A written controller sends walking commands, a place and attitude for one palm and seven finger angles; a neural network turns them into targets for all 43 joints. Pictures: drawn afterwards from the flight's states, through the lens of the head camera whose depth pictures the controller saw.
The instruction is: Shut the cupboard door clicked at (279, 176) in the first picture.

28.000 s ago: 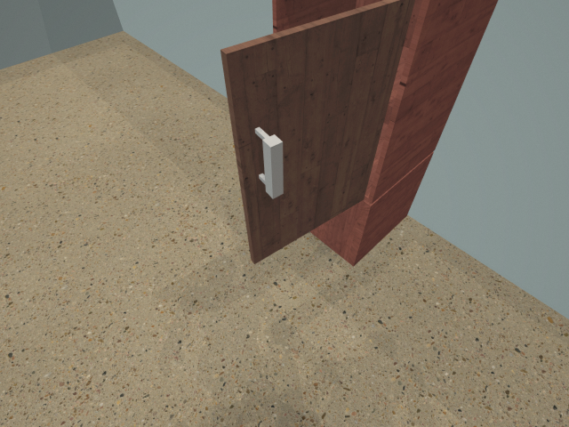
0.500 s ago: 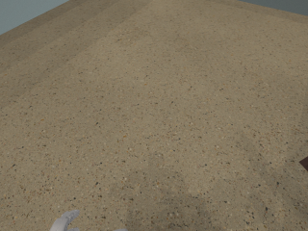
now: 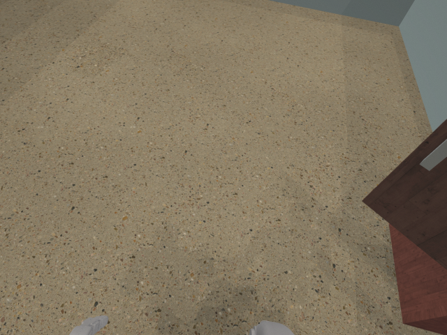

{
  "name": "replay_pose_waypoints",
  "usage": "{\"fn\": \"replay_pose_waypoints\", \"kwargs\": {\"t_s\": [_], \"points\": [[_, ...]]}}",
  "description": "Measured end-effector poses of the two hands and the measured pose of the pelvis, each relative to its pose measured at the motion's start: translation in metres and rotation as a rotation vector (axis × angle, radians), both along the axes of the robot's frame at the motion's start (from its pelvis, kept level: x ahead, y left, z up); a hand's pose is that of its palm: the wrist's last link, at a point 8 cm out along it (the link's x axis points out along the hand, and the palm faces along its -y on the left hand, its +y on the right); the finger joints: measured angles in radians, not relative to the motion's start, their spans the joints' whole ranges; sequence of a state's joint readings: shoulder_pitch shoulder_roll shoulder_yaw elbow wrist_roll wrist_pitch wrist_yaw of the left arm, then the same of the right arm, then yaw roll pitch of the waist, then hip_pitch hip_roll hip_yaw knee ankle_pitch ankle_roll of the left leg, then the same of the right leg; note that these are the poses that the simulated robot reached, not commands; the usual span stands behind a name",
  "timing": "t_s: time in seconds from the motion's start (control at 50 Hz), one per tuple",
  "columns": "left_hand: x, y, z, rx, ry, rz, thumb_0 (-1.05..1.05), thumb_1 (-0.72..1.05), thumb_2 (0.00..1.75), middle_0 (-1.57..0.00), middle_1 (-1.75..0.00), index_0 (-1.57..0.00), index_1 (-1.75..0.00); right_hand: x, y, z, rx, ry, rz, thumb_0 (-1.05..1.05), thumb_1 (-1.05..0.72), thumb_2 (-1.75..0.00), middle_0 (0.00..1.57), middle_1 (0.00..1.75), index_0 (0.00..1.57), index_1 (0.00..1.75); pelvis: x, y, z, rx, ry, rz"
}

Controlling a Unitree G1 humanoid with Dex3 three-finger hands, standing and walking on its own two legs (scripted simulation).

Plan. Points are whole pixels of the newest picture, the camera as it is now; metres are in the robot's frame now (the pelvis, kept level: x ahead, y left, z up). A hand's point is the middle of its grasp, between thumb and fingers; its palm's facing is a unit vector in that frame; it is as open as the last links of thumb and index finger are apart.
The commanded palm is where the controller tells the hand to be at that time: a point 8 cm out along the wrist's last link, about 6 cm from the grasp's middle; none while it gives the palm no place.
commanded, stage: turn to face it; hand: left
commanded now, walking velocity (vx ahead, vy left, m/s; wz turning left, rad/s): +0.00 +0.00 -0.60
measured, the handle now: out of the picture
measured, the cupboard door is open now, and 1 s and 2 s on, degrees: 55 55 55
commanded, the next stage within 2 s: take the last steps up to it in 1.28 s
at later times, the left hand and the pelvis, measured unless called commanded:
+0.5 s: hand (141, 323) +0.16 +0.17 -0.18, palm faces -0.26 -0.94 -0.20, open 7.4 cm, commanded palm none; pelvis +0.02 +0.00 -0.01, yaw -17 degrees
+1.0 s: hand (190, 278) +0.24 +0.08 -0.16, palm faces -0.55 -0.79 -0.28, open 7.4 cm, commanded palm none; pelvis +0.03 -0.03 -0.02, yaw -34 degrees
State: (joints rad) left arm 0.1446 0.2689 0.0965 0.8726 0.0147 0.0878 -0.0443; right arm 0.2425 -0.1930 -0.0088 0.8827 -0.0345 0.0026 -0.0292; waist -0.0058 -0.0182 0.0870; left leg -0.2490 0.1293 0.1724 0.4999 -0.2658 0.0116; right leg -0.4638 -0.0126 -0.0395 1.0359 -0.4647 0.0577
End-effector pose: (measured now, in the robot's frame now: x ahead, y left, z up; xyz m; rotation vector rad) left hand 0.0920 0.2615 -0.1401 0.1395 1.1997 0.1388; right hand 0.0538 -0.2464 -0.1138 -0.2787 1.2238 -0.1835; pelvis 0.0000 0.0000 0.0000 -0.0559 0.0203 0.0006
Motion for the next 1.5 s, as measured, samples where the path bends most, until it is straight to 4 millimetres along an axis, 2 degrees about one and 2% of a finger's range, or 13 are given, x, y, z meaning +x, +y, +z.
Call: {"fn": "replay_pose_waypoints", "kwargs": {"t_s": [0.1,0.18,0.24,0.4,0.5,0.58,0.74,0.84,0.92,1.0,1.18,1.34,1.5], "points": [[0.035,-0.017,0.008,0.023,-0.03,-0.098,0.01,0.91,0.9,-0.2,-0.3,-0.2,-0.3,-0.029,-0.014,-0.012,0.024,0.029,-0.107,0.01,-0.91,-0.89,0.2,0.3,0.21,0.3,0.003,-0.007,-0.003,0.008,-0.005,-0.067],[0.062,-0.039,0.008,0.061,-0.089,-0.175,0.01,0.91,0.9,-0.2,-0.3,-0.2,-0.3,-0.051,-0.035,-0.034,0.049,0.048,-0.187,0.01,-0.91,-0.89,0.2,0.3,0.21,0.3,0.007,-0.023,-0.017,0.041,-0.009,-0.116],[0.068,-0.051,0.012,0.076,-0.1,-0.203,0.01,0.91,0.9,-0.2,-0.3,-0.2,-0.3,-0.058,-0.047,-0.041,0.043,0.077,-0.229,0.01,-0.91,-0.89,0.2,0.3,0.2,0.3,0.006,-0.025,-0.018,0.032,-0.013,-0.142],[0.063,-0.058,0.008,0.057,-0.014,-0.26,0.01,0.91,0.9,-0.2,-0.3,-0.2,-0.3,-0.034,-0.047,-0.021,0.029,-0.016,-0.272,0.01,-0.91,-0.9,0.2,0.3,0.2,0.3,0.012,-0.02,-0.008,0.054,0.002,-0.232],[0.071,-0.045,-0.011,0.028,0.029,-0.292,0.01,0.9,0.9,-0.2,-0.3,-0.2,-0.3,-0.017,-0.033,-0.012,-0.004,-0.084,-0.295,0.01,-0.91,-0.9,0.2,0.3,0.2,0.3,0.022,-0.004,-0.014,0.04,0.013,-0.298],[0.085,-0.037,-0.019,0.017,0.057,-0.33,0.01,0.91,0.9,-0.2,-0.3,-0.2,-0.3,-0.021,-0.017,-0.005,-0.029,-0.1,-0.312,0.0,-0.91,-0.9,0.2,0.3,0.2,0.3,0.027,0.006,-0.014,0.035,0.007,-0.355],[0.126,-0.051,-0.002,0.013,0.035,-0.435,0.01,0.91,0.9,-0.2,-0.3,-0.2,-0.3,-0.065,0.001,0.001,-0.01,-0.04,-0.437,0.0,-0.91,-0.89,0.2,0.3,0.21,0.3,0.034,0.008,0.0,0.006,-0.002,-0.458],[0.154,-0.084,0.006,0.027,-0.009,-0.533,0.01,0.91,0.9,-0.2,-0.3,-0.2,-0.3,-0.106,0.003,-0.012,0.025,0.008,-0.546,0.0,-0.91,-0.89,0.2,0.3,0.21,0.3,0.033,-0.002,-0.003,0.014,-0.01,-0.519],[0.172,-0.12,0.009,0.049,-0.078,-0.615,0.01,0.91,0.9,-0.2,-0.3,-0.2,-0.3,-0.142,-0.004,-0.035,0.063,0.045,-0.63,0.01,-0.91,-0.89,0.2,0.3,0.21,0.3,0.029,-0.019,-0.016,0.042,-0.017,-0.563],[0.172,-0.142,0.015,0.071,-0.108,-0.663,0.01,0.91,0.9,-0.2,-0.3,-0.2,-0.3,-0.161,-0.013,-0.045,0.077,0.089,-0.69,0.01,-0.91,-0.89,0.2,0.3,0.2,0.3,0.025,-0.026,-0.017,0.042,-0.016,-0.601],[0.156,-0.153,0.011,0.053,-0.019,-0.7,0.01,0.91,0.9,-0.2,-0.3,-0.2,-0.3,-0.14,-0.019,-0.025,0.065,0.009,-0.73,0.01,-0.91,-0.9,0.2,0.3,0.2,0.3,0.034,-0.032,-0.004,0.056,-0.012,-0.665],[0.169,-0.139,-0.018,0.016,0.054,-0.695,0.01,0.91,0.9,-0.2,-0.3,-0.2,-0.3,-0.109,-0.005,-0.019,0.013,-0.038,-0.736,0.01,-0.91,-0.9,0.2,0.3,0.2,0.3,0.059,-0.021,-0.015,0.04,-0.005,-0.72],[0.186,-0.141,-0.007,0.034,0.09,-0.745,0.01,0.91,0.9,-0.2,-0.3,-0.2,-0.3,-0.118,0.024,-0.012,0.044,-0.003,-0.782,0.0,-0.91,-0.89,0.2,0.3,0.2,0.3,0.066,-0.023,-0.002,0.029,-0.006,-0.778]]}}
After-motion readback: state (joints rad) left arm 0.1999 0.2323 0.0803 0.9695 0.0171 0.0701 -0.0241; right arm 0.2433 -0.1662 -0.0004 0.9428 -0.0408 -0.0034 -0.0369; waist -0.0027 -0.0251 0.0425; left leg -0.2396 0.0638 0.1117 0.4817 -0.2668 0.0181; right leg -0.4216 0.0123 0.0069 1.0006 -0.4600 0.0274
